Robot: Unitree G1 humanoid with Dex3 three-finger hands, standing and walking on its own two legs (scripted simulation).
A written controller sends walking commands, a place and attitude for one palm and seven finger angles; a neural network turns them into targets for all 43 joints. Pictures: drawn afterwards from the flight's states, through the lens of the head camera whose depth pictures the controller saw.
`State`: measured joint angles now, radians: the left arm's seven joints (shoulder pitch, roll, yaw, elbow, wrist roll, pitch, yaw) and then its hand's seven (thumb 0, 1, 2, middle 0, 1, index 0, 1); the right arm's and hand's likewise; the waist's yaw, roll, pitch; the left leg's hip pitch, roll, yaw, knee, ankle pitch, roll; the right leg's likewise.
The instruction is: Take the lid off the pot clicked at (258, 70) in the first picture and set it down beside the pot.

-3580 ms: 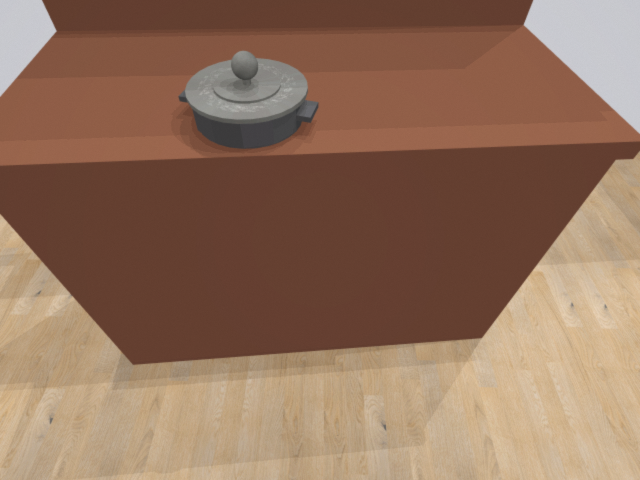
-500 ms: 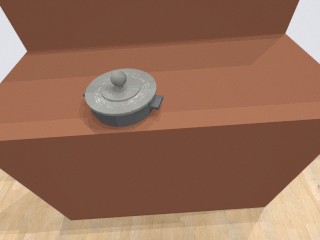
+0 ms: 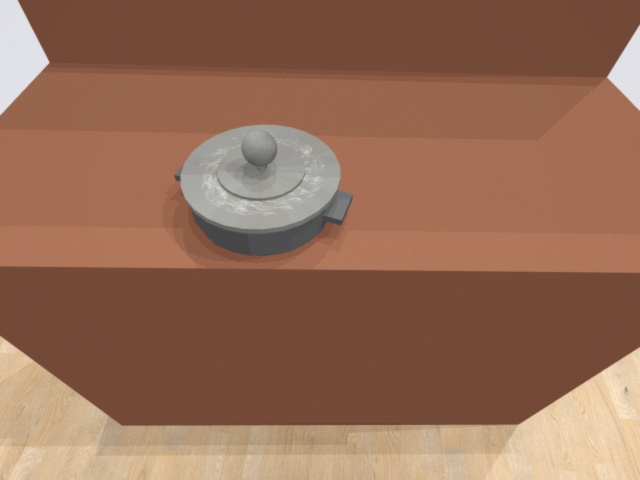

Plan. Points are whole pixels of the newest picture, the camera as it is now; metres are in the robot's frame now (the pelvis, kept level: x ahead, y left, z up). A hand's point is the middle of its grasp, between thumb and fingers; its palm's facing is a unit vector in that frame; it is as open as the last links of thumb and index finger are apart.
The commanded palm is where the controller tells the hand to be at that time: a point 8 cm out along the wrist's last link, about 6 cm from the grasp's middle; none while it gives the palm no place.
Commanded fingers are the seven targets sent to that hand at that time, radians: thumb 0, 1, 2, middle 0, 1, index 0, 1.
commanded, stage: come to a stop and stand still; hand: left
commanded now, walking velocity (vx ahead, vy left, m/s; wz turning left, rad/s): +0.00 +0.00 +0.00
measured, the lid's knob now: (259, 148) +0.46 +0.12 +0.17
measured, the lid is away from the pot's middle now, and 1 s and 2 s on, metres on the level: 0.00 0.00 0.00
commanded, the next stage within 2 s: look again from close up in 0.22 s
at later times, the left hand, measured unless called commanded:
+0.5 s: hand out of the picture -0.01 +0.19 -0.17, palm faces +0.04 -0.97 -0.23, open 7.4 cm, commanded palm none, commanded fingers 0.00 0.90 0.90 -0.20 -0.30 -0.20 -0.30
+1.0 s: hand out of the picture -0.07 +0.21 -0.18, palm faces +0.02 -0.98 -0.22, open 7.4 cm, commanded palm none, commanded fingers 0.00 0.90 0.90 -0.20 -0.30 -0.20 -0.30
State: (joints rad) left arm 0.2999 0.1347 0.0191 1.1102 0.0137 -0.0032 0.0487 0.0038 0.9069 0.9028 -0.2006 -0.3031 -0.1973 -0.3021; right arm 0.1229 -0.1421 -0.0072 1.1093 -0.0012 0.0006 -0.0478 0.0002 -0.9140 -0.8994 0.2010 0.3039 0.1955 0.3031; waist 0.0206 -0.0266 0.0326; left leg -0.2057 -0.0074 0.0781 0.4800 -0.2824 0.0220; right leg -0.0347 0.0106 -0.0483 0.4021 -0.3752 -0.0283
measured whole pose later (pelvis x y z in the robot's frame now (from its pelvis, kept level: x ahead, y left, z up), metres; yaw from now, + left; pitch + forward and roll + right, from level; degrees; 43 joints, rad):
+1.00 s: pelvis -0.08 +0.04 +0.00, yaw +0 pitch -2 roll +0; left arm 0.30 0.16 0.00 1.05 0.02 0.00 0.05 0.00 0.91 0.90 -0.20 -0.30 -0.20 -0.30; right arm 0.22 -0.18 -0.02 1.05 -0.01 0.01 -0.02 0.00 -0.93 -0.90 0.20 0.30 0.20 0.30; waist 0.00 0.01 0.07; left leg -0.28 -0.04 0.10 0.48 -0.18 0.08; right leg -0.16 -0.03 -0.03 0.51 -0.32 0.01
